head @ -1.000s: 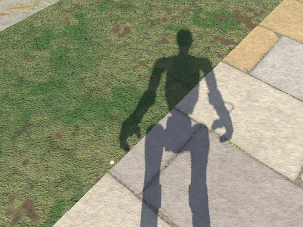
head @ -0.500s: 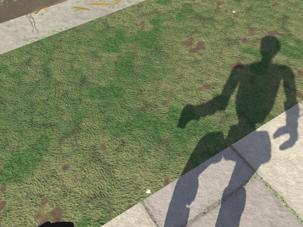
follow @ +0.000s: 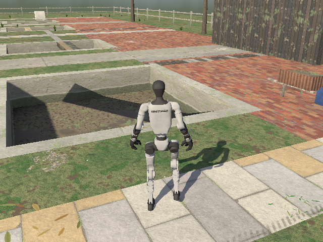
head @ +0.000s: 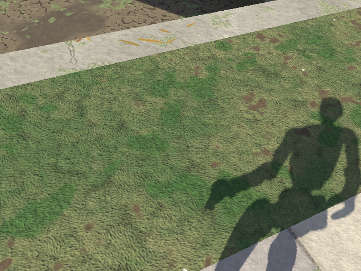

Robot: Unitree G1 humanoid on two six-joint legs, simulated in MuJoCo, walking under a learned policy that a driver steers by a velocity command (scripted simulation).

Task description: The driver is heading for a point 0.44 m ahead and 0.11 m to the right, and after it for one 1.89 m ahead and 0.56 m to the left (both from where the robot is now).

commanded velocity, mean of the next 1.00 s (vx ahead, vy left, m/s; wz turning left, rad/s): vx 0.32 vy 0.00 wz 0.19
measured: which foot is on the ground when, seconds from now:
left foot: down 0.00-0.22, up 0.24-0.68, down 0.70-1.00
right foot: up 0.00-0.18, down 0.20-0.72, up 0.74-1.00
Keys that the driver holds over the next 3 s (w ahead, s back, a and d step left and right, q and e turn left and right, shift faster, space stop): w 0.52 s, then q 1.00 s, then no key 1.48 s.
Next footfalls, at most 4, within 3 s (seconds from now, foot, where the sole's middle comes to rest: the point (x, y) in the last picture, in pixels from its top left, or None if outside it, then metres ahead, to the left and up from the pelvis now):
0.20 right None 0.16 -0.15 -0.79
0.70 left None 0.49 0.06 -0.79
1.16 right None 0.51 -0.16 -0.79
1.58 left None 0.37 0.08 -0.79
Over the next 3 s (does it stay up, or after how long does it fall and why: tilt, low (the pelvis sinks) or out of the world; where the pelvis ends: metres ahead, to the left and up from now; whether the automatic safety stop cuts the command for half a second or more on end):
stays up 0.40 -0.04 -0.01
